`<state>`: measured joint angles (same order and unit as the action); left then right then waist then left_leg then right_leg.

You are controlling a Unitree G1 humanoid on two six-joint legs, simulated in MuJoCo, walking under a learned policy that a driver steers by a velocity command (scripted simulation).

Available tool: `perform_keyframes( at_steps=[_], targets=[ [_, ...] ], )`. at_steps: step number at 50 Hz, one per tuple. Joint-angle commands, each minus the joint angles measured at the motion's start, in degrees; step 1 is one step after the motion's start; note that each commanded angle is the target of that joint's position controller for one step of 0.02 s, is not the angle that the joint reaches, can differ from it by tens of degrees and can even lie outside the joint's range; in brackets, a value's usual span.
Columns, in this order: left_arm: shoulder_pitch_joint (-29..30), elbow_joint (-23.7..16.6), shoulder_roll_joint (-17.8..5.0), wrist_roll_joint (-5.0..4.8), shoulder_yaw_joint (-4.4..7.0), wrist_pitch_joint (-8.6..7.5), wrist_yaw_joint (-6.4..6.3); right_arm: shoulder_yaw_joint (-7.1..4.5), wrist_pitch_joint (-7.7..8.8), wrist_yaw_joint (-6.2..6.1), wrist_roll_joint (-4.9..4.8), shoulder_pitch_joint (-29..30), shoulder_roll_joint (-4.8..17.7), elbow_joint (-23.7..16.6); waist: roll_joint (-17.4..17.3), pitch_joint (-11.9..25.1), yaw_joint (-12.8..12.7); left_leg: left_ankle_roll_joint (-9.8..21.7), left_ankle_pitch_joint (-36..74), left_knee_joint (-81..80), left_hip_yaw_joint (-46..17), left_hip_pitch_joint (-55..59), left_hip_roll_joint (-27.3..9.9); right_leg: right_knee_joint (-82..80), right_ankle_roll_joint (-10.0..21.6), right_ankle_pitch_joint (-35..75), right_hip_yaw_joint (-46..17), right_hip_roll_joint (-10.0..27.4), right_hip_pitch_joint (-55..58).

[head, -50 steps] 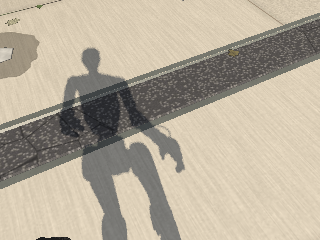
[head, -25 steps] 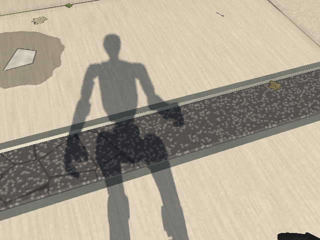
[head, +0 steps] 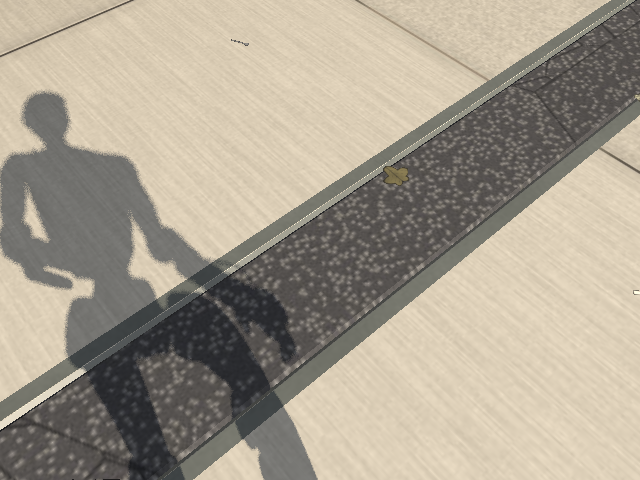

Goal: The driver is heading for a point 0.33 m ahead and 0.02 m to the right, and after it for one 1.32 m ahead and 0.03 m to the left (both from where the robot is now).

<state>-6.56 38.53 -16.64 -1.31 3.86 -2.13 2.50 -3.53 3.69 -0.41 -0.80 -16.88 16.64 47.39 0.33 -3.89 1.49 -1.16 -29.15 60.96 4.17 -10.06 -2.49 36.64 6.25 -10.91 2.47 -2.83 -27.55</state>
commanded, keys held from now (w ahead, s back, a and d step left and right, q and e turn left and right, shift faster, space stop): w+e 0.16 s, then e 0.18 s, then no key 0.04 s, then q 0.62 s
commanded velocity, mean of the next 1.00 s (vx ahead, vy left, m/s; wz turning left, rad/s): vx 0.20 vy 0.00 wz -0.09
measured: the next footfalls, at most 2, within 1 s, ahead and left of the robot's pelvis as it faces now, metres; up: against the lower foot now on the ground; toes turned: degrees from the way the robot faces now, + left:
left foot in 0.38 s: +0.42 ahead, +0.09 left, +0.00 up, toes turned -18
right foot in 0.72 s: +0.31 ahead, -0.12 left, +0.00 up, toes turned -5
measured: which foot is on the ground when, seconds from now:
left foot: up 0.00-0.36, down 0.38-0.74, up 0.76-1.00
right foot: down 0.00-0.38, up 0.40-0.70, down 0.72-1.00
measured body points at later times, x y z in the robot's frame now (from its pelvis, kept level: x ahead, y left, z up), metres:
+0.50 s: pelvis +0.25 +0.03 +0.01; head +0.29 +0.03 +0.46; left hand +0.41 +0.29 -0.11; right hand +0.38 -0.25 -0.08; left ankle +0.38 +0.11 -0.72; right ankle +0.11 -0.07 -0.64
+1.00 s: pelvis +0.29 +0.02 +0.02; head +0.33 +0.01 +0.47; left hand +0.44 +0.29 -0.08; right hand +0.44 -0.27 -0.08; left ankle +0.31 +0.14 -0.68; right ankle +0.27 -0.11 -0.72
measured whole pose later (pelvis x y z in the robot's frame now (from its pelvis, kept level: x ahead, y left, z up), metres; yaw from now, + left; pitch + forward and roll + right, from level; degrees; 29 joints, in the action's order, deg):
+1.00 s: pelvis +0.29 +0.02 +0.02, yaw -1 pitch +1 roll +0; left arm -9.3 40.5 -15.1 0.3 3.6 1.1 -2.6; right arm -4.8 -3.3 0.7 -1.6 -9.3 18.6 40.3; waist -0.7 -2.9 -0.8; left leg -4.9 -23.0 49.7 -0.2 -25.8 -0.5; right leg 26.8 -0.8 -15.4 3.4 3.3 -12.2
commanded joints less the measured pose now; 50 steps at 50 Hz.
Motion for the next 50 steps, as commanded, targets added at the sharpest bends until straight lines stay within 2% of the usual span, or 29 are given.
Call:
perform_keyframes(
  at_steps=[1, 2, 3, 5, 7, 10, 14, 16, 18, 19, 20, 21, 22, 23, 24, 26, 28, 30, 33, 35, 36, 37, 38, 39, 40, 41, 43, 47, 50],
  targets=[
    [-12.8, -0.8, -9.5, 0.19, 2.96, -1.37, -0.74, -0.71, 4.81, 0.68, -1.23, 6.8, 7.3, -9.1, 0.9, 11.8, -6.4, 2.3, 5.8, 13.2, -9.6, -35.9, -1.3, -20.0, 13.2, -1.0, -34.4, 17.7, 38.1],
    [-9.0, -1.6, -7.6, 0.21, 2.39, -1.38, -0.88, -1.03, 4.81, 0.30, 0.35, 6.7, 7.5, -8.4, -0.4, 8.4, -4.0, 1.8, 8.2, 8.2, -9.2, -32.3, -2.9, -20.6, 11.8, 5.2, -29.1, 15.4, 30.4],
    [-6.9, -2.6, -6.4, 1.01, 1.89, -1.47, -1.20, -1.41, 4.22, 0.29, 0.96, 5.5, 7.9, -8.1, 1.0, 7.6, -1.9, 1.3, 10.1, 5.9, -9.7, -28.2, -3.9, -21.8, 11.5, 10.0, -26.3, 14.0, 25.2],
    [-5.9, -3.1, -6.7, 0.93, 1.96, -1.62, -1.62, -1.40, 2.88, 0.37, 1.50, 4.2, 6.9, -8.1, 1.2, 6.6, -0.3, -0.6, 11.5, 1.6, -8.7, -25.3, -4.0, -23.5, 11.8, 15.2, -23.4, 12.7, 19.7],
    [-7.0, -2.5, -8.3, 0.73, 2.35, -1.70, -2.35, -0.84, 2.05, 0.22, 1.82, 6.5, 5.2, -8.9, 1.1, 4.9, -0.6, -2.4, 15.4, -4.8, -7.3, -24.9, -3.3, -24.3, 11.4, 18.1, -19.7, 11.1, 15.2],
    [-8.5, -1.6, -9.6, 0.48, 2.82, -0.92, -3.35, 0.07, 2.02, 0.33, 2.00, 13.4, 3.2, -10.6, 2.8, 2.9, -2.8, -3.4, 27.3, -19.7, -5.9, -20.6, 0.1, -21.8, 7.6, 22.0, -14.5, 6.6, 10.5],
    [-12.6, 0.1, -9.8, -0.08, 3.14, 0.86, -4.11, -0.29, 2.26, 1.15, 1.05, 17.6, 4.3, -12.0, 5.1, 5.7, -4.7, -2.8, 34.4, -29.6, -6.8, -14.8, 4.5, -16.1, 4.0, 20.1, -17.9, 6.5, 12.9],
    [-11.8, -0.2, -8.9, -0.03, 3.06, 1.47, -4.58, -1.12, 2.35, 1.36, 1.09, 16.3, 6.2, -11.9, 6.2, 6.6, -3.4, -1.5, 31.4, -32.4, -9.0, -13.8, 4.4, -11.3, 2.7, 18.6, -22.2, 7.6, 16.8],
    [-8.4, -1.7, -7.5, 0.15, 2.77, 1.70, -4.89, -1.81, 2.86, 1.28, 1.64, 10.6, 7.2, -10.3, 6.7, 8.6, 0.1, 0.8, 34.5, -36.5, -8.3, -8.2, 3.1, -3.9, 0.3, 18.4, -23.1, 6.3, 18.2],
    [-9.0, -2.6, -4.8, 0.70, 1.91, 1.48, -4.79, -2.12, 3.19, 0.98, 2.78, 7.2, 9.0, -10.1, 3.5, 13.5, 1.0, 3.3, 45.1, -36.5, -11.0, 1.3, -2.0, 5.0, -1.9, 13.6, -20.6, 2.9, 16.2],
    [-16.7, -2.2, -0.6, 2.16, 0.56, 1.27, -4.67, -2.06, 2.98, 0.76, 3.85, 4.9, 11.2, -10.4, -9.5, 20.2, -1.9, 9.7, 70.2, -31.9, -23.3, 16.8, -14.7, 20.6, -5.2, -19.5, -15.6, -3.2, 5.6],
    [-25.8, -1.1, -3.0, 0.47, 0.31, 1.13, -4.27, -2.24, 1.99, 1.26, 2.88, 2.5, 10.9, -8.5, -20.3, 26.6, -4.3, 19.9, 58.7, -34.9, -42.9, 23.5, -24.2, 33.3, -7.5, -31.9, -14.2, -4.5, -3.5],
    [-24.6, 1.5, -7.1, 0.10, 1.17, 1.88, -4.34, -1.03, 1.55, 1.64, 1.83, 5.5, 6.3, -9.9, -11.2, 23.5, -3.1, 18.6, 42.4, -38.1, -42.3, 18.1, -20.3, 37.0, -9.2, -27.0, -16.5, -1.1, -3.9],
    [-18.2, 1.2, -8.0, 0.22, 1.42, 2.99, -4.55, 0.22, 1.00, 1.88, 1.83, 8.4, 3.0, -10.0, -6.9, 17.5, -2.0, 15.6, 33.6, -38.9, -34.5, 12.3, -16.1, 36.6, -10.3, -23.3, -14.2, 0.7, -4.3],
    [-14.4, 0.8, -7.9, 0.97, 1.51, 3.97, -4.80, 0.98, 0.42, 2.26, 1.83, 11.0, 2.0, -9.9, -4.6, 13.3, -2.2, 13.8, 28.4, -40.6, -30.4, 6.1, -12.8, 33.0, -10.8, -21.4, -11.6, 2.3, -3.6],
    [-10.5, -0.7, -5.9, 1.76, 1.11, 4.59, -4.86, 0.50, -0.90, 2.14, 1.49, 14.1, 4.1, -9.4, -7.2, 7.2, -3.5, 11.2, 25.5, -43.2, -24.7, -4.3, -7.6, 19.0, -10.8, -19.2, -8.4, 4.0, 2.0],
    [-10.3, -0.3, -3.4, 1.82, 0.42, 3.98, -5.16, -0.72, -1.69, 1.61, 1.53, 12.6, 7.0, -9.0, -9.8, 7.9, -2.9, 11.8, 31.7, -42.8, -22.1, -4.9, -5.3, 9.7, -10.9, -19.4, -5.6, 1.9, 7.4],
    [-10.4, 0.4, -3.9, 1.47, 0.57, 3.63, -5.32, -1.51, -2.21, 1.11, 0.88, 11.1, 8.7, -9.0, -9.6, 10.9, -2.4, 13.3, 30.8, -42.7, -24.7, -2.2, -6.7, 5.0, -10.4, -14.1, -6.1, 1.2, 9.7],
    [-8.8, 0.6, -4.3, 1.43, 0.80, 3.49, -5.08, -1.97, -3.24, 0.53, 0.02, 12.1, 9.1, -9.6, -8.8, 10.1, -2.5, 13.0, 20.9, -43.9, -27.5, -4.5, -6.9, -1.0, -8.8, -8.0, -6.5, 0.8, 12.4],
    [-8.8, 0.7, -4.0, 1.69, 0.95, 2.93, -4.60, -2.00, -4.16, -0.10, -0.59, 12.6, 8.6, -9.8, -8.4, 8.6, -3.6, 11.1, 14.5, -43.4, -27.4, -8.6, -5.1, -8.0, -7.0, -2.7, -5.4, 0.5, 16.7],
    [-8.7, 0.4, -4.9, 2.00, 1.26, 2.60, -4.53, -1.86, -4.40, -0.38, -0.76, 11.8, 7.8, -9.6, -7.3, 8.2, -3.8, 9.3, 11.4, -42.1, -26.6, -11.7, -3.7, -10.9, -5.5, -1.2, -6.5, 2.3, 19.8],
    [-9.7, 0.1, -7.8, 2.74, 1.97, 2.40, -4.77, -1.52, -4.35, -0.45, -0.54, 11.4, 6.4, -10.0, -2.6, 7.9, -3.8, 6.7, 8.4, -37.7, -23.3, -16.8, -1.2, -13.4, -2.7, -2.6, -11.5, 8.7, 22.8],
    [-9.5, 0.8, -10.6, 3.29, 2.84, 2.57, -4.82, -1.32, -4.13, -0.38, -0.58, 11.9, 5.1, -11.3, 9.2, 5.8, -2.3, 3.6, 3.3, -29.1, -13.3, -21.1, 5.7, -17.4, 2.2, -3.1, -19.0, 15.0, 20.1],
    [-6.7, -0.8, -9.8, 4.07, 2.63, 2.29, -4.90, -1.73, -3.75, -0.28, -0.32, 10.9, 6.3, -10.9, 13.9, 5.3, -3.0, 1.3, -1.2, -15.8, -8.5, -22.3, 7.9, -21.1, 7.1, 5.3, -25.7, 22.3, 18.6],
    [-4.5, -1.7, -8.1, 4.23, 2.04, 1.77, -5.21, -2.86, -3.72, -0.14, -0.15, 9.1, 8.2, -10.0, 11.3, 5.6, -2.2, -0.1, -3.7, -4.6, -9.2, -23.6, 6.2, -19.8, 8.6, 14.9, -25.1, 24.1, 18.9],
    [-2.0, -2.4, -6.8, 3.34, 1.66, 1.39, -5.48, -3.35, -4.25, -0.23, -0.33, 6.3, 8.5, -8.5, 7.5, 6.1, -0.7, -1.1, -2.5, 0.6, -9.9, -24.2, 5.6, -17.8, 7.2, 20.6, -21.0, 22.1, 20.0],
    [-0.5, -2.3, -6.1, 1.73, 1.42, 1.09, -5.51, -2.92, -5.47, -0.39, -0.36, 5.2, 6.3, -7.9, 5.6, 5.8, -0.6, -3.0, 1.7, 3.3, -9.4, -27.1, 4.0, -15.3, 5.2, 27.3, -14.8, 19.6, 23.3],
    [-2.4, -1.3, -7.8, 1.74, 2.26, 2.58, -5.55, -1.43, -6.09, 0.83, -0.93, 10.1, 3.7, -11.4, 8.7, 6.7, -3.4, -4.7, 6.0, -8.0, -4.4, -22.8, 2.0, -14.7, 5.1, 27.6, -8.2, 17.7, 25.0],
    [-3.1, -0.8, -10.1, 1.31, 3.13, 3.13, -5.17, -1.57, -6.30, 1.90, -0.83, 10.9, 5.0, -13.2, 10.3, 7.7, -4.1, -3.3, 6.8, -16.8, -1.5, -15.8, 2.1, -13.9, 5.3, 27.0, -6.8, 19.3, 23.6]
  ],
)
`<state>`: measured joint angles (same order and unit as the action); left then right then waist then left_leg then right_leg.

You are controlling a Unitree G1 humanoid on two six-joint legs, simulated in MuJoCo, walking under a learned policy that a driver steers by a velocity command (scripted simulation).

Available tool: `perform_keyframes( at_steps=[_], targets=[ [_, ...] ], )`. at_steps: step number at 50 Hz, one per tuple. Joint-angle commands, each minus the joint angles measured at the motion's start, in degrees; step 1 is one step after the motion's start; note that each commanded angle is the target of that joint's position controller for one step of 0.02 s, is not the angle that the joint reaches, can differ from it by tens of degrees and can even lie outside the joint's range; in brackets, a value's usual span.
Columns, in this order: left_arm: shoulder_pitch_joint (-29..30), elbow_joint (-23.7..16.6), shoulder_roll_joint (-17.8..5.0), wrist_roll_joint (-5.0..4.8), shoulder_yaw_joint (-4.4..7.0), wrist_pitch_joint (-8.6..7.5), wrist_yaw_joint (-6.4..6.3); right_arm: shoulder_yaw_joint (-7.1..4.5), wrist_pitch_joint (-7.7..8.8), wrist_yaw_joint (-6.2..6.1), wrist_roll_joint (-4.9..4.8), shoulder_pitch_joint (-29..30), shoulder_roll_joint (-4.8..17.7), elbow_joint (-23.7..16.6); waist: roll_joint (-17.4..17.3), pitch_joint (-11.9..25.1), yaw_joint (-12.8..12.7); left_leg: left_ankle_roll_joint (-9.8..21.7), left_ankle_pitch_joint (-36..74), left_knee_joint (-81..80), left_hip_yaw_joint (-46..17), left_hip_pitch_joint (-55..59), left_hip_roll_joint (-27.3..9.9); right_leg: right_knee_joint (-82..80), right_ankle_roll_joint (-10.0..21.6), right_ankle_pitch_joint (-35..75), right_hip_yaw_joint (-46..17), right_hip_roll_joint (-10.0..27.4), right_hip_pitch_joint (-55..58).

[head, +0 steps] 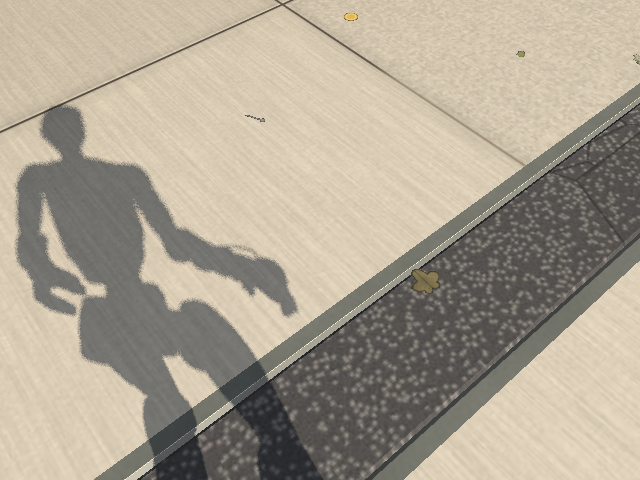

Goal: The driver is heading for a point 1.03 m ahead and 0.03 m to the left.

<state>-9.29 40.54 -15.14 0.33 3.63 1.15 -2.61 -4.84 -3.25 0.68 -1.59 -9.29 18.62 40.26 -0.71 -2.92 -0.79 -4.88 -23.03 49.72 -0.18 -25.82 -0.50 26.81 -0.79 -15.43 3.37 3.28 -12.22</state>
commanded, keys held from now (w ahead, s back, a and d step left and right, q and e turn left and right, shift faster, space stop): q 0.30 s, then no key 0.10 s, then e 0.16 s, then w+e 0.44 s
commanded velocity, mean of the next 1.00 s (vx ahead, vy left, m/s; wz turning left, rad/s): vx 0.12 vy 0.00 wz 0.06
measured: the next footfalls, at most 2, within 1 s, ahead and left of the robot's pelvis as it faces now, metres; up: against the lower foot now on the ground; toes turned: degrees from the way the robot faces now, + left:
left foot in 0.10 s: +0.05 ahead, +0.13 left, +0.00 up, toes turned +5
right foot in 0.52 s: +0.10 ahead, -0.10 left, +0.00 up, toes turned +16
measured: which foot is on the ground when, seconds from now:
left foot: up 0.00-0.08, down 0.10-1.00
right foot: down 0.00-0.10, up 0.12-0.50, down 0.52-0.76, up 0.78-1.00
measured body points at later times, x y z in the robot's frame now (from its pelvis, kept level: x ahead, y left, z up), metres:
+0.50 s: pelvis +0.01 +0.03 +0.00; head +0.03 +0.04 +0.45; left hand +0.08 +0.33 -0.11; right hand +0.24 -0.20 -0.09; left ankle +0.01 +0.13 -0.74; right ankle +0.06 -0.11 -0.73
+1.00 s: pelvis +0.12 +0.01 +0.00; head +0.14 +0.02 +0.45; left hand +0.31 +0.27 -0.09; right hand +0.12 -0.28 -0.12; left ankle +0.01 +0.13 -0.74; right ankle +0.22 -0.14 -0.68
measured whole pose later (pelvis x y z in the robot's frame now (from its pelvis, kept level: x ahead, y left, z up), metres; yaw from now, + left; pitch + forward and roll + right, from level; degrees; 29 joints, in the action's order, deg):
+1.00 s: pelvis +0.12 +0.01 +0.00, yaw +0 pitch +2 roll +1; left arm -9.2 35.9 -17.3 -1.7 3.4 -1.8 1.7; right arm -4.0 4.1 -0.6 0.1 -23.2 16.5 46.9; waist 2.2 -0.6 5.4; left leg 0.1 -17.7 15.3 5.7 0.5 -0.2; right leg 52.7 -0.5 -10.4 -2.4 4.1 -37.8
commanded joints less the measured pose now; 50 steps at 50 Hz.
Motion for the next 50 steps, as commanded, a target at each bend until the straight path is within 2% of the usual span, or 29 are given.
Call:
perform_keyframes(
  at_steps=[1, 4, 5, 6, 7, 8, 9, 10, 11, 16, 20, 23, 25, 26, 27, 28, 29, 30, 32, 34, 36, 37, 38, 39, 40, 41, 43, 46, 50],
  targets=[
    [-0.4, -2.6, -12.0, -0.73, 3.52, -0.22, 0.12, -0.53, 0.51, 1.05, -0.02, 2.7, 3.7, -6.3, 11.5, 6.7, -1.5, 1.2, 1.7, -8.5, 3.6, 1.5, 0.3, -3.3, 12.0, 30.7, -7.6, 13.7, 8.1],
    [-1.1, -1.2, -10.7, -2.04, 3.25, -1.12, 0.63, -1.68, 0.27, 0.68, 0.64, -2.8, 5.3, -4.9, 8.1, 7.1, 1.6, 5.7, 16.3, -24.8, 4.0, 14.2, 2.5, 5.2, 6.4, 22.3, -2.9, 11.3, 2.2],
    [-3.5, -0.9, -8.4, -0.32, 2.71, -1.55, 0.99, -3.14, 0.38, -0.20, 0.54, -5.2, 10.1, -5.1, -2.8, 9.0, 1.4, 9.2, 35.2, -26.8, -7.6, 25.0, -4.9, 17.4, 1.0, 8.1, 2.4, 7.0, -8.0],
    [-0.3, -4.7, -5.0, 2.10, 1.25, -1.85, 0.89, -4.14, 0.85, -0.57, 1.98, -5.5, 16.6, -6.7, -18.2, 9.4, 1.6, 22.1, 52.9, -27.2, -30.0, 29.6, -20.7, 32.1, -4.1, -23.6, 2.4, -2.3, -25.0],
    [4.4, -5.1, -7.8, 1.00, 2.02, -1.93, 0.54, -3.19, 2.14, -0.03, 3.25, -7.9, 13.0, -6.4, -10.4, 13.7, 6.1, 27.3, 48.6, -28.7, -31.1, 28.0, -22.1, 41.7, -4.0, -26.0, -6.8, -2.6, -25.7],
    [4.8, -5.0, -8.9, -0.35, 2.42, -1.64, 0.45, -2.50, 3.07, -0.05, 3.07, -5.2, 11.3, -6.2, -7.6, 10.6, 4.3, 24.7, 43.7, -28.9, -25.5, 25.6, -18.9, 43.8, -3.3, -21.6, -7.9, -1.6, -26.6],
    [3.8, -3.9, -8.9, -0.35, 2.66, -1.34, 0.00, -2.32, 3.36, -0.49, 1.93, -1.9, 10.0, -6.3, -5.0, 8.6, 2.7, 21.1, 37.4, -29.0, -21.7, 23.4, -15.2, 42.0, -2.9, -16.5, -8.2, -0.7, -26.8],
    [3.5, -3.5, -9.5, 0.14, 2.95, -1.07, -0.52, -1.79, 3.13, -0.93, 0.91, 0.6, 8.5, -6.7, -4.4, 7.3, 1.8, 19.1, 34.7, -29.2, -20.2, 21.7, -13.5, 39.7, -3.1, -12.8, -8.6, -0.3, -26.7],
    [2.7, -3.3, -9.4, 0.35, 3.08, -0.98, -0.59, -1.44, 2.77, -1.37, 0.75, 1.8, 8.1, -7.0, -5.1, 7.4, 0.9, 18.4, 35.0, -29.5, -18.7, 18.8, -11.8, 39.1, -3.6, -9.9, -8.3, -1.0, -23.7],
    [1.7, -2.9, -6.5, -0.12, 2.09, -1.32, 0.04, -1.43, 1.95, -2.51, 1.07, 1.1, 8.1, -7.1, -6.2, 8.7, 0.9, 18.0, 27.5, -29.6, -18.5, 18.0, -9.4, 26.6, -4.8, -4.1, -7.9, -3.1, -19.4],
    [2.4, -3.0, -6.6, -0.39, 1.70, -1.47, 0.83, -1.18, 1.61, -2.24, 1.66, 1.2, 8.1, -6.8, -8.1, 7.8, 2.3, 18.2, 20.6, -29.6, -20.4, 13.8, -9.4, 18.4, -4.4, -4.2, -7.2, -3.0, -12.6],
    [1.0, -2.6, -6.1, -0.56, 1.28, -1.82, 1.62, 0.44, 1.64, -1.65, 2.19, 2.0, 4.8, -5.8, -7.8, 7.7, 2.2, 17.5, 19.4, -28.4, -20.4, 12.5, -9.7, 11.3, -3.2, -3.4, -6.4, -1.7, -6.5],
    [-0.9, -1.5, -3.8, 0.04, 0.39, -2.39, 2.42, 2.08, 2.09, -1.25, 2.26, 1.7, 1.5, -4.0, -6.0, 7.0, 0.1, 14.2, 15.6, -27.4, -17.7, 9.5, -7.3, -3.4, -1.6, 7.7, -5.6, -1.8, 2.9],
    [-0.2, -1.9, -5.5, 0.86, 0.39, -2.56, 2.42, 2.36, 2.73, -1.06, 3.08, -1.3, 0.9, -2.7, -3.3, 6.7, 1.3, 11.1, 11.7, -26.2, -15.8, 8.0, -5.0, -4.8, -0.4, 14.4, -9.3, 0.8, 6.4],
    [1.2, -3.2, -10.3, 1.01, 1.09, -2.57, 2.08, 2.05, 3.32, -0.95, 4.20, -4.6, 1.9, -2.3, 4.8, 6.3, 5.2, 8.3, 5.5, -22.0, -11.2, 7.4, -0.3, -3.7, 2.9, 24.4, -15.8, 6.3, 6.0],
    [3.6, -2.7, -9.9, 0.87, 0.99, -2.58, 2.28, 1.79, 3.53, -1.16, 4.07, -4.7, 2.1, -2.3, 9.7, 5.9, 6.7, 5.7, 5.3, -23.4, -7.3, 12.5, 1.6, -4.8, 7.2, 15.3, -17.7, 7.2, -1.8],
    [3.4, -3.1, -8.2, 0.40, 0.76, -2.54, 2.45, 1.36, 3.45, -1.60, 3.96, -1.3, 4.3, -2.0, 8.6, 5.0, 4.0, 4.6, 5.0, -22.3, -5.7, 14.7, 2.3, -6.8, 7.1, 1.8, -17.6, 4.8, -4.6],
    [1.6, -2.3, -8.1, 0.17, 0.69, -2.43, 2.24, 0.95, 3.34, -1.90, 3.37, 1.2, 4.7, -2.5, 8.6, 4.4, 2.6, 4.8, 1.9, -19.9, -3.8, 14.6, 3.3, -8.3, 6.5, -9.6, -18.0, 3.6, -6.0],
    [-1.6, -1.7, -10.3, -0.57, 1.15, -2.32, 1.73, 0.83, 3.44, -2.14, 2.47, 1.7, 3.4, -3.2, 11.6, 0.3, 2.0, 5.3, -3.9, -15.7, -0.4, 10.1, 4.7, -11.8, 8.2, -25.3, -23.5, 4.8, -8.2],
    [-4.0, -1.5, -10.6, -0.99, 1.35, -2.25, 1.08, 0.96, 5.24, -1.53, 1.61, 1.5, 1.4, -3.2, 13.1, -1.4, 1.5, 5.9, -2.0, -15.4, -0.2, 7.6, 4.2, -13.4, 10.4, -28.6, -29.5, 6.9, -7.3],
    [-1.7, -2.9, -10.1, -1.54, 1.36, -1.85, 0.64, 0.67, 7.23, -0.80, 1.14, -1.3, 0.7, -2.2, 12.0, -0.4, 3.5, 7.3, -0.1, -20.6, -1.7, 13.2, 2.6, -11.6, 10.1, -26.4, -29.6, 5.3, -9.7],
    [0.7, -4.4, -8.7, -1.69, 1.03, -1.73, 0.56, 0.13, 7.92, -0.61, 1.22, -3.9, 1.7, -1.2, 9.2, 0.5, 5.2, 8.3, -0.6, -23.6, -3.7, 18.8, 0.8, -8.5, 8.2, -23.9, -26.5, 2.7, -13.7],
    [3.7, -6.4, -6.3, -1.80, 0.41, -1.96, 0.58, -0.80, 8.37, -0.71, 1.46, -8.2, 4.2, -0.1, 3.0, 0.7, 7.2, 10.5, -6.9, -28.7, -10.8, 25.1, -4.3, 0.7, 5.2, -19.5, -20.5, -1.7, -20.9],
    [5.5, -8.4, -3.6, -2.29, -0.24, -2.55, 0.72, -1.78, 8.58, -0.67, 1.64, -13.8, 7.6, 1.7, -6.8, 1.5, 8.4, 14.7, -16.1, -37.2, -25.7, 32.0, -13.5, 15.9, 2.4, -13.8, -12.0, -7.0, -29.5],
    [6.0, -9.7, -5.8, -2.41, 0.30, -3.15, 0.79, -2.07, 8.70, -0.48, 2.17, -13.7, 8.7, 2.1, -9.0, -2.4, 7.5, 19.3, -16.6, -40.4, -35.8, 31.0, -21.5, 25.8, 2.4, -15.8, -12.0, -4.5, -37.1],
    [3.7, -9.1, -7.1, -2.63, 0.84, -3.64, 1.11, -1.45, 8.93, -0.84, 1.98, -12.1, 6.3, 1.6, -6.2, -3.4, 5.6, 20.6, -14.2, -39.9, -34.7, 30.6, -22.3, 31.9, 2.7, -13.6, -13.6, -2.1, -39.6],
    [1.2, -7.8, -6.1, -2.49, 0.78, -4.10, 2.17, -0.81, 8.88, -1.38, 1.43, -10.4, 4.2, 1.5, -4.7, -2.4, 4.4, 17.7, -4.5, -40.0, -24.7, 33.2, -19.0, 35.4, 2.6, -6.6, -13.1, 0.2, -41.7],
    [4.1, -8.8, -4.5, -2.08, 0.26, -4.13, 3.78, -0.53, 8.55, -1.43, 1.94, -9.9, 4.1, 1.8, -4.1, -1.9, 5.3, 14.7, 13.5, -41.1, -10.0, 29.8, -14.2, 32.4, 0.8, 1.5, -8.7, 1.4, -38.0],
    [9.2, -11.8, -2.1, -2.03, -1.19, -4.09, 5.44, -0.84, 8.02, -1.39, 1.45, -10.8, 6.8, 3.2, -4.4, -2.3, 6.9, 13.8, 20.4, -41.2, 0.3, 24.5, -12.3, 19.7, -0.2, 9.7, -3.7, 1.6, -29.6]
  ],
)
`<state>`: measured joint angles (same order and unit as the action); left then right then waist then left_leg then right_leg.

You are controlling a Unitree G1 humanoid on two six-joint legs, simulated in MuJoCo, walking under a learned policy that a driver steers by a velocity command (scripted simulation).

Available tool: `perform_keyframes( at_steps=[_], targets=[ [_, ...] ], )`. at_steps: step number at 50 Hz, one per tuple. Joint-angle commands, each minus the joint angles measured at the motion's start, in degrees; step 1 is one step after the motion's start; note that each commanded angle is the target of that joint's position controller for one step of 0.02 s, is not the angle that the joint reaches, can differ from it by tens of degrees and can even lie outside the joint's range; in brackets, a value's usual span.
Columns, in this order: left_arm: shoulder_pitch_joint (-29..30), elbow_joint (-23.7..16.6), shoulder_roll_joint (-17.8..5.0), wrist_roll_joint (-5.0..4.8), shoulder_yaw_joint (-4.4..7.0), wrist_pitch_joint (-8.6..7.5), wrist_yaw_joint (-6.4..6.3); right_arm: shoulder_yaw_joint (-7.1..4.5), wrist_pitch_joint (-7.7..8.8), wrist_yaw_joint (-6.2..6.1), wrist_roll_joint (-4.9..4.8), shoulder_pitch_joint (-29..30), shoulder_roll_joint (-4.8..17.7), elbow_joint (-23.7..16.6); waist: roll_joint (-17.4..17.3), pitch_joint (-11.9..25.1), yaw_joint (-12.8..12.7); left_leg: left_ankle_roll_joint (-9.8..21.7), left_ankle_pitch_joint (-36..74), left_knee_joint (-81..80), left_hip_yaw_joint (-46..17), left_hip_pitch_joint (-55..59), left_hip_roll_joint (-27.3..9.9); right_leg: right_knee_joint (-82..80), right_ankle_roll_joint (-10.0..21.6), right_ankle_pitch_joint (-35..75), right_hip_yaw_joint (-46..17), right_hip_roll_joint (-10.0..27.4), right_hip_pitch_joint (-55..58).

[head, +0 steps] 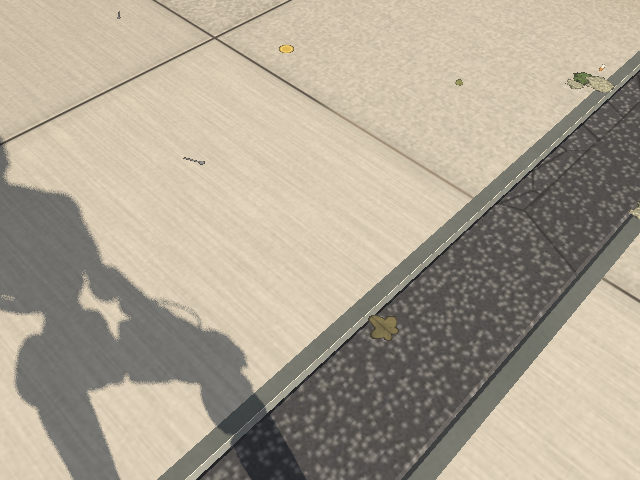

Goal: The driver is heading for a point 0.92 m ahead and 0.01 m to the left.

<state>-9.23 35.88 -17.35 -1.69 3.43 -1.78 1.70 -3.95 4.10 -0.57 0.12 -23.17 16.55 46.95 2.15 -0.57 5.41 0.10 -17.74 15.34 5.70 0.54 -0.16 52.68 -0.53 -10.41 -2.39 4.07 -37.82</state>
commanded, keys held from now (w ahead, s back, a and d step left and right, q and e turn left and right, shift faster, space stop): w+e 0.24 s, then w+q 0.76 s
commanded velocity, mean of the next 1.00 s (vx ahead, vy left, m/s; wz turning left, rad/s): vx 0.48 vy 0.00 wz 0.06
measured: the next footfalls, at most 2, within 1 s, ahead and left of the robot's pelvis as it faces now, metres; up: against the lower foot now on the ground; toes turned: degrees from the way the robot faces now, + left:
right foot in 0.16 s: +0.25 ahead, -0.16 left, +0.00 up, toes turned -8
left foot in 0.72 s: +0.60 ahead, +0.00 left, +0.00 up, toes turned +0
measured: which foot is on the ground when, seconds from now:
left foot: down 0.00-0.18, up 0.20-0.70, down 0.72-1.00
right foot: up 0.00-0.14, down 0.16-0.72, up 0.74-1.00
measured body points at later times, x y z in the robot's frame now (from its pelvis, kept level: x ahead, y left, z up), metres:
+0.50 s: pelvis +0.27 -0.10 +0.01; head +0.28 -0.11 +0.46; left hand +0.39 +0.16 -0.10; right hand +0.37 -0.38 -0.10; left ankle +0.48 +0.06 -0.66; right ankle +0.21 -0.15 -0.74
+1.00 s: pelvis +0.58 -0.08 +0.00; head +0.61 -0.07 +0.45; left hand +0.74 +0.20 -0.08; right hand +0.69 -0.35 -0.10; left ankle +0.56 -0.01 -0.74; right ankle +0.71 -0.25 -0.68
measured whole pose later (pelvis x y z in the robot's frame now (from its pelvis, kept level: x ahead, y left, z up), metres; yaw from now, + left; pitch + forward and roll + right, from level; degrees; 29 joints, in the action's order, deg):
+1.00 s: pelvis +0.58 -0.08 +0.00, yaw +7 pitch +2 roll +1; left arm -7.6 37.1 -17.4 1.1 1.2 -5.6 0.2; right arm -3.1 2.7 0.2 -0.8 -18.1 16.7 39.6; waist 1.4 -1.9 2.2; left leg 5.2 -10.3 20.1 -5.8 -11.4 7.1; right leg 49.9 -3.9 -11.0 -5.6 5.3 -37.5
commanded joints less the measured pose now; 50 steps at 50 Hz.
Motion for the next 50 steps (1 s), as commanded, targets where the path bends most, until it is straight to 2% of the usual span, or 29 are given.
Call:
perform_keyframes(
  at_steps=[1, 3, 5, 6, 7, 8, 9, 10, 11, 12, 13, 15, 17, 20, 25, 30, 32, 34, 35, 36, 37, 38, 39, 40, 41, 42, 43, 46, 50],
  targets=[
    [10.0, -7.6, 0.0, -0.07, -1.07, -1.17, 1.48, -1.85, 0.57, -0.08, -0.48, 2.6, 9.7, -3.0, -7.3, -4.9, 0.8, 8.4, 15.4, -6.7, -4.2, -2.5, -12.8, -9.0, -0.1, 5.3, 3.2, 0.4, -1.8],
    [11.0, -8.5, -1.2, -0.21, -0.78, -1.00, 2.01, -2.17, 0.34, 0.15, -1.12, 1.6, 11.1, -2.2, -7.6, -5.5, 0.5, 7.8, 17.7, -6.2, -2.4, -2.1, -14.2, -12.5, 1.5, 4.9, 5.1, -0.5, 1.6],
    [9.7, -8.9, -3.3, 0.01, 0.19, -0.80, 2.20, -2.51, 0.02, 0.20, -1.53, 1.8, 12.5, -1.9, -8.4, -4.0, -1.9, 6.6, 33.9, -1.5, 0.2, -0.1, -15.2, -14.9, 4.2, 2.4, 7.0, -3.0, 6.7],
    [6.4, -8.3, -5.0, 0.30, 1.11, -0.56, 2.07, -2.78, -0.24, 0.03, -1.67, 2.0, 13.4, -1.9, -9.0, -1.1, -4.4, 5.7, 45.7, 4.7, 2.1, 0.6, -15.1, -15.7, 5.7, 0.9, 8.5, -5.3, 12.3],
    [-1.7, -6.3, -7.3, 0.29, 2.62, -0.19, 1.71, -2.78, -0.53, -0.22, -1.75, 2.5, 13.6, -2.1, -8.2, 3.6, -9.4, 4.3, 53.2, 15.4, 4.5, -1.9, -13.8, -17.9, 7.7, 2.2, 9.6, -7.9, 23.7],
    [-11.6, -3.8, -10.5, 0.02, 4.51, 0.54, 0.67, -2.21, -0.25, -0.54, -1.22, 1.7, 12.3, -2.8, -6.2, 8.4, -14.1, 2.3, 48.5, 29.1, 5.1, -11.4, -12.0, -18.1, 9.8, 2.3, 6.5, -8.3, 39.4],
    [-15.9, -2.7, -16.1, -0.50, 5.45, 1.16, -0.73, 0.03, 0.26, -0.23, 1.68, -0.8, 4.7, -5.4, 9.4, 13.3, -11.6, -0.9, -0.1, 51.0, 4.8, -31.7, -5.4, -20.6, 15.6, -1.8, -17.4, 6.0, 56.7],
    [-15.5, -5.2, -17.0, 0.03, 4.80, 0.07, -0.31, 0.92, 2.26, 0.38, 0.48, -1.0, 4.9, -7.9, 11.8, 25.7, -10.6, -1.8, -17.2, 64.2, -9.1, -42.1, 2.1, -33.9, 24.7, -19.0, -49.5, 16.3, 63.2],
    [-13.6, -4.5, -12.3, 0.60, 3.61, -0.87, 0.24, -0.73, 3.22, 0.72, -2.03, 6.7, 10.5, -9.2, 4.1, 17.9, -12.9, -1.0, -10.9, 66.0, -12.6, -48.1, -1.1, -38.0, 20.6, -21.6, -44.0, 14.6, 58.0],
    [-11.2, -3.9, -10.6, 0.79, 3.01, -1.46, 0.23, -0.43, 3.87, 0.72, -2.59, 9.0, 10.1, -10.2, 3.5, 9.7, -11.0, 0.0, -5.3, 62.3, -11.1, -48.7, -3.3, -38.3, 18.7, -17.8, -35.5, 12.4, 49.2],
    [-6.9, -4.0, -8.4, 0.95, 2.26, -1.79, 0.14, -0.16, 3.87, 0.21, -1.63, 7.7, 9.0, -8.6, -1.1, 6.1, -7.8, 0.1, -0.8, 57.9, -10.6, -44.8, -6.3, -37.8, 16.8, -9.8, -27.7, 10.2, 40.3],
    [-2.3, -4.4, -5.3, 2.20, 1.19, -2.34, 0.14, -0.37, 2.35, 0.33, -0.75, 4.3, 8.5, -6.5, 1.9, 4.1, -3.9, -0.2, 4.0, 53.1, -10.6, -36.7, -9.2, -39.7, 15.5, 1.8, -18.4, 6.6, 29.7],
    [-2.4, -2.7, -5.1, 2.06, 1.03, -3.41, 0.11, -0.14, 0.83, 0.42, -0.59, 2.8, 6.9, -5.1, 1.9, 3.8, -3.2, -1.3, 5.9, 51.2, -9.3, -34.5, -9.2, -41.5, 16.0, 9.1, -13.2, 6.1, 25.9],
    [-5.0, 0.3, -5.9, 2.12, 1.11, -4.31, -0.28, 0.21, -0.15, 0.16, -0.44, 8.2, 5.5, -6.3, 0.8, -0.2, -4.8, -2.3, 14.0, 43.8, -9.4, -39.3, -9.3, -44.0, 14.9, 12.2, -7.4, 5.5, 25.4],
    [-7.1, 3.1, -7.0, 2.19, 1.11, -4.34, -1.25, 0.84, 0.91, 1.59, -1.28, 15.9, 3.8, -7.8, 0.1, -2.9, -8.4, -1.0, 29.0, 26.7, -8.3, -38.8, -6.1, -46.2, 10.6, 12.0, 0.0, 4.7, 29.2],
    [-10.7, 6.5, -7.6, 1.75, 1.50, -3.03, -1.65, 1.48, 1.33, 3.70, -1.43, 22.1, 2.6, -11.2, -1.3, -5.4, -10.9, 1.3, 25.1, 18.5, -7.7, -44.0, -3.9, -43.6, 10.3, 18.6, 3.0, 8.5, 41.5],
    [-11.0, 7.1, -8.1, 1.57, 1.71, -1.99, -2.05, 1.58, 1.47, 4.68, -1.23, 23.1, 2.5, -12.6, -0.9, -4.6, -10.5, 2.7, 19.2, 17.2, -5.7, -44.4, -2.6, -39.7, 9.9, 28.0, 3.9, 9.7, 45.9],
    [-10.0, 6.7, -9.8, 1.58, 2.07, -1.04, -2.81, 0.85, 1.18, 4.97, -0.98, 20.4, 4.1, -13.2, 1.6, -0.6, -8.1, 4.7, 12.2, 17.5, -1.6, -37.8, 1.0, -31.9, 8.6, 50.0, 5.6, 9.4, 47.7],
    [-9.7, 6.4, -10.6, 1.72, 2.17, -0.49, -3.28, -0.13, 0.93, 4.79, -0.90, 15.8, 6.0, -12.6, 3.0, 3.0, -5.5, 6.1, 9.5, 18.1, -0.1, -31.3, 3.3, -24.8, 7.9, 59.8, 6.5, 8.9, 47.6],
    [-8.8, 6.0, -10.6, 1.65, 2.01, -0.12, -3.70, -1.64, 0.87, 4.20, -1.04, 7.6, 8.9, -11.2, 2.4, 7.7, -0.8, 8.2, 12.3, 15.1, -0.4, -18.8, 4.9, -13.3, 6.4, 60.7, 8.2, 7.3, 42.9],
    [-9.2, 4.7, -9.1, 2.51, 1.13, -0.71, -4.06, -3.09, 0.30, 3.24, -1.10, -1.7, 13.2, -10.0, -2.5, 14.4, 3.2, 12.2, 15.4, 14.7, -12.7, 0.2, -3.2, 3.7, 4.3, 43.6, 9.1, 5.2, 29.2],
    [-16.6, 3.0, -1.1, 3.80, -1.43, -2.36, -2.45, -3.85, 0.51, 3.12, -1.66, -2.6, 17.0, -9.8, -17.1, 20.9, -2.8, 23.8, 6.0, 12.1, -44.5, 22.0, -17.6, 24.2, 0.2, -16.2, 4.7, -8.1, 2.5],
    [-10.9, 3.0, -6.2, 2.17, -0.73, -4.49, -1.36, -2.50, 0.35, 2.64, -1.57, -4.7, 11.2, -10.1, -10.8, 24.0, 1.9, 23.1, 1.0, 5.5, -51.7, 25.3, -18.0, 29.4, 0.9, -21.0, -5.0, -7.7, -4.2],
    [-4.9, 0.4, -8.2, -0.12, -0.18, -5.78, -0.68, -1.97, 0.22, 2.20, -0.98, -1.9, 9.6, -10.4, -8.0, 15.3, 2.2, 20.1, 3.2, 3.7, -42.8, 19.4, -16.5, 27.9, 1.8, -15.9, -5.5, -4.4, -8.3],
    [-2.4, -0.6, -7.4, 0.31, -0.66, -6.54, -0.77, -1.87, 0.10, 2.01, -0.97, 1.9, 9.3, -11.3, -1.8, 9.8, 0.1, 18.7, 8.4, 2.8, -37.2, 10.6, -14.4, 22.9, 2.0, -12.1, -4.6, -2.1, -7.5],
    [-1.5, -0.7, -7.3, 1.63, -0.35, -6.63, -1.05, -1.57, -0.03, 1.93, -0.91, 5.3, 8.4, -12.1, 0.5, 5.4, -2.2, 18.1, 15.0, 1.5, -33.1, 2.9, -12.4, 17.9, 1.4, -10.3, -3.8, -0.7, -5.3],
    [-2.7, -0.8, -7.4, 2.21, -0.08, -6.14, -1.11, -1.16, -0.04, 1.72, -0.20, 7.1, 7.6, -12.9, -1.2, 4.2, -4.3, 18.2, 19.7, 0.1, -30.6, -2.5, -10.9, 15.9, 0.7, -9.2, -3.9, 0.3, -1.5],
    [-5.2, -0.2, -5.6, 2.81, -0.50, -4.37, -1.50, -1.24, -0.06, 1.09, -0.69, 9.1, 7.9, -12.7, -3.6, 1.8, -6.9, 18.3, 25.4, -2.3, -25.2, -12.1, -8.5, 7.6, -2.7, -8.0, -1.7, 1.0, 2.1],
    [3.4, -2.1, -2.6, 2.83, -1.87, -4.13, -1.57, -2.05, -0.76, -0.12, -1.31, 7.4, 10.2, -11.2, -5.6, 0.4, -3.8, 14.1, 20.8, -1.6, -18.6, -20.0, -3.0, -11.3, -4.7, 8.7, 0.6, -1.9, 8.8]
  ],
)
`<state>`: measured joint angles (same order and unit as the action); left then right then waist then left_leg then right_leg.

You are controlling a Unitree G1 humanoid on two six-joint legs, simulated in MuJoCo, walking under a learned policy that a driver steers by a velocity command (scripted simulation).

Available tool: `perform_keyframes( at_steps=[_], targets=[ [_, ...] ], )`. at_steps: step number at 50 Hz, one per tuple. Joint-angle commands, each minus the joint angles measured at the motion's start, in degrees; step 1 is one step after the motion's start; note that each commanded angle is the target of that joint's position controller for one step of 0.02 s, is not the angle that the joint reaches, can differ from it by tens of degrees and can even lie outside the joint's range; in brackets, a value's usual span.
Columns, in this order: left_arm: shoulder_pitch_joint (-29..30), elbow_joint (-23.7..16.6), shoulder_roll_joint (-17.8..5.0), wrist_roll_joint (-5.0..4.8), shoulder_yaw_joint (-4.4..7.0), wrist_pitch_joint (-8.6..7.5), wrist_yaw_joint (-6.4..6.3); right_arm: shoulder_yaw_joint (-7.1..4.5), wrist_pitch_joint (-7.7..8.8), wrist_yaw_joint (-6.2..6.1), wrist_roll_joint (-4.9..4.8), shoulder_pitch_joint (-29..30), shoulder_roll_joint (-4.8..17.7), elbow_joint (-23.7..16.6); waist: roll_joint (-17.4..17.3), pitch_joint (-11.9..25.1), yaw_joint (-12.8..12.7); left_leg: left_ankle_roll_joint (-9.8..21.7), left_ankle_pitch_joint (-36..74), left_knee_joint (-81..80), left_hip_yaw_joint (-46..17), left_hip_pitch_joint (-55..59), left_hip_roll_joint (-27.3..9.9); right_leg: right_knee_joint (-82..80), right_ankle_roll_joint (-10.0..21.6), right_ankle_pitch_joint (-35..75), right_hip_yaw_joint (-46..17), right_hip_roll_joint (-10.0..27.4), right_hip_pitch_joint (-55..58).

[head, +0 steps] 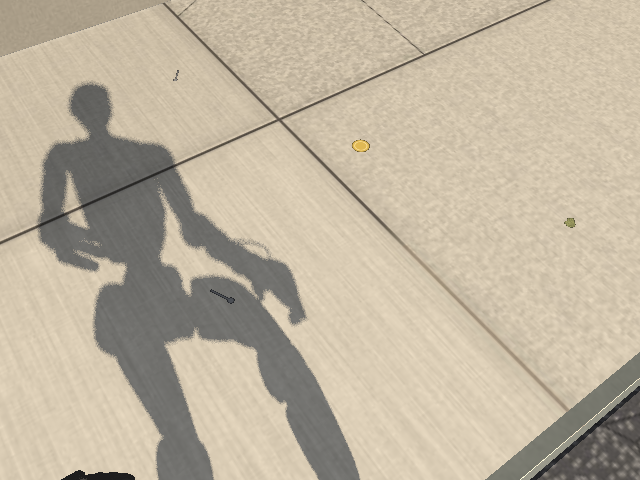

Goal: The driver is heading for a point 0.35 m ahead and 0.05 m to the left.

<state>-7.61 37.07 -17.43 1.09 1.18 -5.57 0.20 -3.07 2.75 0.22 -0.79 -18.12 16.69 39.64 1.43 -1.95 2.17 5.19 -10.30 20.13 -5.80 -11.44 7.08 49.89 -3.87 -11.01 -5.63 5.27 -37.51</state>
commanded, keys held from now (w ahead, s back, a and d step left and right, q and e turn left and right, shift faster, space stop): w+q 0.20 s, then no key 0.80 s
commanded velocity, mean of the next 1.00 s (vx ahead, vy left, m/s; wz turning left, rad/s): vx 0.21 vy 0.00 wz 0.25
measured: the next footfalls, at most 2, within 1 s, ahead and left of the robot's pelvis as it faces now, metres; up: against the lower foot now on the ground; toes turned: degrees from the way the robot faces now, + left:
right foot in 0.18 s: +0.30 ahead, -0.15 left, +0.00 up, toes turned +11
left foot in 0.60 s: +0.34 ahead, +0.10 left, +0.00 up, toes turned +11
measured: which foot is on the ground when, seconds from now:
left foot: down 0.00-0.18, up 0.20-0.58, down 0.60-1.00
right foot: up 0.00-0.16, down 0.18-1.00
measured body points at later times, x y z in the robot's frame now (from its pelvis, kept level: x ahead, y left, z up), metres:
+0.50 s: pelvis +0.24 -0.06 +0.00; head +0.28 -0.06 +0.45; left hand +0.25 +0.23 -0.12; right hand +0.47 -0.26 -0.10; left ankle +0.29 +0.10 -0.71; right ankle +0.26 -0.16 -0.74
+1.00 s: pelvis +0.29 -0.02 -0.01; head +0.31 -0.01 +0.44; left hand +0.32 +0.26 -0.14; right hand +0.51 -0.22 -0.11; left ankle +0.30 +0.09 -0.74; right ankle +0.26 -0.16 -0.74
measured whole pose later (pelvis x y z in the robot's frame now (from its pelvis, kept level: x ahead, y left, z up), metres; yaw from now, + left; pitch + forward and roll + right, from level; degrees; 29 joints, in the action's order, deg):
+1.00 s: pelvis +0.29 -0.02 -0.01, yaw +13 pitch -1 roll +0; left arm -10.7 52.2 -15.3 0.5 1.1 1.0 -1.0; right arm -2.4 -0.7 0.0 0.6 -7.5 13.2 41.8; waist -0.3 -1.7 -1.1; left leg 1.4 -13.4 31.2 -1.5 -17.0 1.6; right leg 27.9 -1.2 -21.1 1.9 1.4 -6.0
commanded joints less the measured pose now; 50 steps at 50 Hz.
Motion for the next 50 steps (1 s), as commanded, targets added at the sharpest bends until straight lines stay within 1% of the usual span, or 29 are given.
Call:
perform_keyframes(
  at_steps=[1, 3, 5, 7, 8, 9, 10, 11, 12, 13, 14, 15, 17, 20, 22, 26, 28, 29, 30, 31, 32, 33, 34, 35, 36, 37, 40, 42, 50],
  targets=[
    [3.9, -3.6, -2.6, -0.28, 0.40, -0.53, 0.10, -3.00, 0.31, -1.05, -0.48, 1.0, 10.2, -3.4, -5.4, 2.2, 0.7, 8.1, 11.0, -5.8, -7.6, -8.0, -10.1, -12.3, -1.4, 13.4, 3.9, -4.3, 10.3],
    [6.3, -4.2, -3.7, -1.13, 0.86, -0.90, 0.40, -3.13, -0.11, -1.12, -0.78, -1.3, 10.5, -2.4, -6.2, 2.8, 1.7, 7.0, 6.6, -4.1, -10.5, -5.8, -11.1, -16.7, -1.1, 15.7, 2.8, -5.5, 12.3],
    [6.2, -4.3, -5.6, -1.51, 1.78, -1.25, 0.57, -3.07, -0.35, -1.24, -1.03, -1.8, 9.9, -2.1, -7.3, 3.3, 1.0, 5.7, 2.6, -0.8, -14.6, -1.9, -12.8, -19.9, 0.1, 13.6, 0.5, -5.2, 13.3],
    [3.4, -3.7, -7.0, -1.71, 2.80, -1.65, 0.59, -3.12, -0.56, -1.22, -0.74, -0.8, 9.5, -2.3, -8.7, 3.4, -1.1, 4.4, 1.8, 3.1, -17.7, 0.1, -14.0, -21.2, 2.3, 9.1, 0.5, -4.9, 16.6],
    [-0.5, -2.7, -7.6, -1.57, 3.50, -1.83, 0.40, -2.75, -0.63, -1.12, -0.55, -0.5, 8.2, -2.5, -8.6, 4.6, -3.3, 3.1, 2.5, 6.7, -17.3, -0.5, -12.6, -22.9, 3.8, 7.9, 1.2, -4.7, 22.0],
    [-6.5, -2.1, -9.6, -0.75, 4.36, -2.11, 0.03, -1.69, -0.45, -0.83, -0.14, -0.7, 5.2, -3.1, -6.2, 9.6, -6.3, 1.1, 1.0, 17.1, -14.4, -3.4, -9.6, -23.0, 6.6, 5.5, -2.6, 0.2, 32.3],
    [-12.8, -1.5, -14.1, 0.51, 5.46, -1.80, -0.35, -0.29, -0.09, -0.70, -0.25, -6.3, 0.6, -4.3, 6.6, 18.1, -5.9, -2.7, -14.8, 36.3, -6.6, -18.1, -2.3, -25.2, 13.3, -2.8, -21.2, 13.2, 51.7],
    [-15.5, 0.3, -14.4, -0.17, 5.85, -1.03, 0.31, -0.21, 0.27, -0.81, -1.23, -8.9, 2.8, -5.3, 19.1, 19.5, -4.8, -4.6, -24.9, 49.7, -3.8, -30.4, -2.3, -31.4, 18.7, -13.1, -42.2, 19.9, 55.0],
    [-12.0, -1.0, -9.6, -0.48, 4.61, -0.90, 0.36, -1.50, -0.01, -1.08, -1.29, -6.2, 7.6, -4.0, 10.3, 12.3, -5.7, -5.6, -20.7, 54.8, -5.8, -32.7, -4.7, -32.4, 17.3, -10.5, -37.0, 17.6, 49.0],
    [-9.2, -1.4, -7.2, -0.13, 3.84, -0.51, 0.29, -1.89, -0.43, -1.27, -0.55, -1.6, 8.7, -4.5, 5.0, 7.7, -5.7, -6.3, -17.0, 55.6, -4.1, -31.3, -6.1, -31.0, 15.8, 2.0, -26.4, 15.2, 42.4],
    [-6.8, -1.2, -5.5, 0.19, 3.23, -0.34, 0.51, -1.96, -0.71, -1.48, 0.26, 0.7, 8.3, -5.0, 2.4, 5.3, -4.7, -6.9, -15.3, 53.7, -3.1, -28.8, -7.0, -30.2, 15.4, 16.7, -18.6, 12.6, 36.6],
    [-5.5, -0.5, -4.4, 0.21, 2.79, -0.29, 0.69, -2.15, -1.07, -1.51, 0.62, 1.6, 7.7, -5.3, 2.9, 4.3, -3.5, -7.1, -15.1, 50.9, -2.7, -26.6, -8.3, -29.9, 15.2, 27.1, -13.2, 10.7, 32.9],
    [-4.6, 1.1, -3.7, 0.15, 2.51, -0.55, 0.94, -1.43, -1.79, -1.37, 0.29, 0.3, 4.5, -4.6, 5.3, 4.5, -1.8, -7.5, -14.0, 44.2, -0.6, -22.0, -8.6, -31.0, 15.0, 36.5, -6.4, 7.8, 29.3],
    [-3.1, 3.3, -5.8, -0.43, 3.00, -0.03, 0.46, -0.40, -2.34, -1.42, 0.80, 1.8, 2.0, -4.7, 5.3, 6.7, -1.1, -8.4, -8.6, 32.5, 1.1, -17.7, -8.7, -32.1, 16.7, 42.3, -2.1, 7.8, 28.8],
    [-2.3, 4.3, -6.8, -0.98, 3.21, 0.76, 0.06, 0.05, -2.45, -1.10, 0.85, 3.6, 1.5, -4.6, 5.5, 8.1, -1.5, -8.3, -2.2, 25.0, 2.6, -12.6, -8.8, -32.6, 16.3, 41.4, 0.8, 7.0, 27.7],
    [-4.3, 6.7, -7.8, -1.66, 3.26, 1.87, -0.02, -0.33, -2.59, -0.62, 0.81, 8.5, 2.9, -5.6, 5.0, 7.5, -3.5, -7.1, 2.0, 16.0, 3.6, -8.7, -8.0, -31.3, 15.7, 33.9, 0.7, 7.6, 29.3],
    [-3.3, 7.3, -7.6, -2.29, 3.04, 2.29, -0.01, -0.60, -2.45, -0.49, 1.02, 8.6, 3.0, -5.7, 4.4, 6.5, -2.4, -5.2, 5.2, 8.5, 4.6, -4.6, -7.3, -28.9, 14.4, 27.9, 0.1, 7.2, 28.7],
    [-3.7, 7.9, -6.5, -2.56, 2.62, 2.35, 0.01, -0.86, -2.32, -0.60, 1.33, 8.1, 3.5, -5.5, 3.7, 6.3, -1.7, -3.8, 10.0, 3.1, 4.4, -0.5, -7.2, -27.1, 12.4, 23.0, 0.1, 5.7, 27.6],
    [-5.7, 8.5, -4.7, -1.66, 1.93, 2.02, 0.12, -1.37, -2.28, -1.09, 1.76, 7.8, 5.8, -5.8, 0.6, 7.6, -2.2, -2.1, 22.7, 1.7, 0.0, 5.5, -11.4, -24.5, 9.3, 16.9, 1.4, 3.2, 25.1],
    [-9.8, 8.5, -2.9, 0.38, 1.18, 1.46, 0.43, -1.82, -2.67, -1.68, 2.47, 8.0, 9.1, -6.9, -6.4, 11.2, -5.0, 2.0, 38.6, 6.2, -7.1, 13.4, -18.9, -20.3, 5.9, 2.0, 4.5, -1.2, 19.8],
    [-12.0, 9.5, -0.5, 0.39, 0.35, 1.79, 0.27, -0.70, -3.24, -1.72, 2.49, 9.0, 5.0, -6.3, -10.9, 13.5, -5.5, 6.9, 35.4, 6.6, -9.8, 13.0, -21.8, -20.1, 3.4, -9.2, 5.5, -2.3, 19.6],
    [-9.4, 9.1, -1.9, 0.21, 0.35, 2.60, 0.09, -0.05, -3.39, -1.18, 1.76, 10.9, 2.3, -6.4, -9.7, 11.8, -4.7, 6.4, 26.0, 5.9, -9.5, 9.6, -19.5, -22.2, 2.4, -8.0, 4.9, -1.9, 21.1],
    [-7.5, 9.0, -3.3, 0.03, 0.69, 3.34, -0.08, -0.09, -3.44, -0.68, 1.49, 12.7, 2.2, -6.4, -8.1, 9.1, -4.5, 3.9, 19.2, 6.1, -7.0, 6.5, -16.1, -23.7, 2.3, -5.1, 5.4, -2.3, 21.6],
    [-6.6, 9.4, -4.6, -0.06, 1.04, 4.00, -0.28, -0.24, -3.34, -0.32, 1.48, 13.4, 2.8, -6.6, -6.5, 6.7, -3.9, 1.9, 17.4, 6.8, -4.9, 4.6, -13.8, -24.2, 2.5, -3.1, 5.8, -2.6, 21.5],
    [-6.6, 9.5, -5.4, 0.00, 1.23, 4.54, -0.39, -0.54, -3.04, -0.08, 1.42, 13.1, 3.8, -6.3, -5.7, 5.6, -3.8, 1.0, 17.8, 7.2, -4.1, 3.3, -12.9, -24.5, 2.7, -1.3, 5.7, -2.6, 22.2],
    [-6.9, 9.8, -5.5, -0.10, 1.24, 4.82, -0.48, -0.74, -2.78, 0.00, 1.38, 12.6, 4.4, -5.9, -5.3, 5.6, -3.8, 0.6, 19.3, 7.6, -3.7, 2.9, -12.6, -24.7, 2.9, 0.3, 5.6, -2.4, 23.3],
    [-6.8, 10.7, -4.8, -0.50, 1.08, 5.06, -0.79, -0.64, -2.35, -0.14, 1.38, 12.0, 3.4, -4.9, -4.6, 6.8, -3.6, 0.4, 25.4, 9.3, -2.7, 3.9, -12.1, -24.4, 3.2, 4.6, 5.4, -1.9, 25.7],
    [-6.2, 11.3, -4.5, -0.57, 1.09, 5.32, -0.98, -0.72, -2.33, -0.25, 1.36, 12.2, 3.2, -4.3, -3.8, 7.2, -3.6, 0.5, 26.4, 9.6, -2.5, 4.3, -11.9, -24.4, 3.2, 5.3, 5.5, -1.8, 26.6],
    [-5.2, 14.1, -3.9, -0.62, 1.26, 6.41, -1.63, -1.14, -2.64, -0.58, 1.37, 12.7, 3.0, -0.9, -2.3, 4.8, -3.7, -0.2, 18.2, 7.8, -1.6, 2.3, -10.8, -25.8, 3.2, 2.0, 5.7, -1.9, 27.5]
  ],
)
